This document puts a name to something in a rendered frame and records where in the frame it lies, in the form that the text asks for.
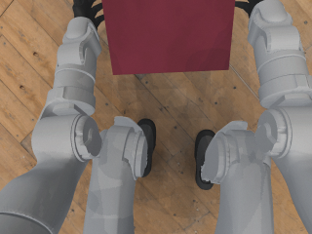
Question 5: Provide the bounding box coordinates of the robot foot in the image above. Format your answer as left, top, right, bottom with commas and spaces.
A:
194, 129, 215, 190
137, 118, 156, 177

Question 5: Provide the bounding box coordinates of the robot left forearm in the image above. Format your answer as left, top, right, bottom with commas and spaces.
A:
31, 17, 102, 152

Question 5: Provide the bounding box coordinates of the right robot hand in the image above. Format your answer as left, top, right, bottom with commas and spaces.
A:
235, 0, 264, 18

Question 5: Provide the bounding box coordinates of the left robot hand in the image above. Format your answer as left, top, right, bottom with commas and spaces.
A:
72, 0, 104, 31

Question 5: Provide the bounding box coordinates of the robot right forearm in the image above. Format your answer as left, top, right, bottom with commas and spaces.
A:
247, 0, 312, 109

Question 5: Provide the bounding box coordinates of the left robot foot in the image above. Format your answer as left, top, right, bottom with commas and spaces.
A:
137, 118, 156, 177

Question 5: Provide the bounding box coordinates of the right robot foot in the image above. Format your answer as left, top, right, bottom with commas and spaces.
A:
194, 129, 215, 190

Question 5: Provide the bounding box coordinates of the robot left upper arm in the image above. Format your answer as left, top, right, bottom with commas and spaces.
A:
0, 113, 102, 234

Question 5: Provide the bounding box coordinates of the robot right upper arm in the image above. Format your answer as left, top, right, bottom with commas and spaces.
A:
254, 105, 312, 234

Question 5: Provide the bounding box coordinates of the carton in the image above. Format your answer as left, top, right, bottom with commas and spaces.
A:
101, 0, 236, 75

